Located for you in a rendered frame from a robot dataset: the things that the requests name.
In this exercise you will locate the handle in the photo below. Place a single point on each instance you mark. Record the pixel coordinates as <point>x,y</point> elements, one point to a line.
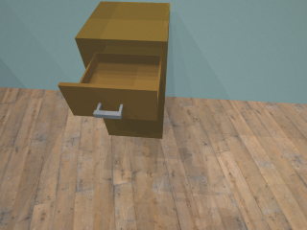
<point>108,114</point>

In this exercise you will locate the drawer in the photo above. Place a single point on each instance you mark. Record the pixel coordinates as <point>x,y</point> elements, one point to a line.
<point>112,79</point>

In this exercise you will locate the cabinet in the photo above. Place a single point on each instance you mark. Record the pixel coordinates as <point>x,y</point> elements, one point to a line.
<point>129,28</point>

